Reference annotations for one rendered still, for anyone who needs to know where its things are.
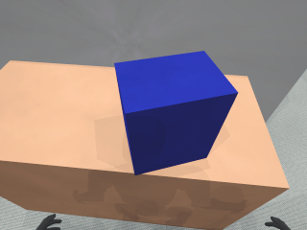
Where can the pedestal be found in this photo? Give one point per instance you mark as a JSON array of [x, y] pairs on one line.
[[64, 149]]

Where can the robot right hand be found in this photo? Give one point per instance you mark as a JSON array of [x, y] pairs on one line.
[[277, 223]]

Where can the carton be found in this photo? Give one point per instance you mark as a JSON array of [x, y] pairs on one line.
[[173, 107]]

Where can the robot left hand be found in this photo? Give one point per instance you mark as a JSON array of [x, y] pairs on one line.
[[48, 222]]

